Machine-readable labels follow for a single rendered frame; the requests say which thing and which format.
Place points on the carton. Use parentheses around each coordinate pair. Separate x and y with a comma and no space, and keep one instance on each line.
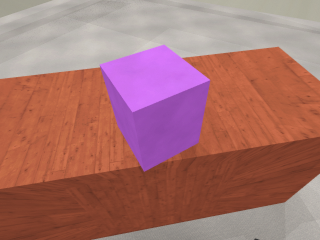
(158,100)

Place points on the pedestal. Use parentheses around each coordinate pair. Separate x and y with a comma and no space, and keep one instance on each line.
(68,173)

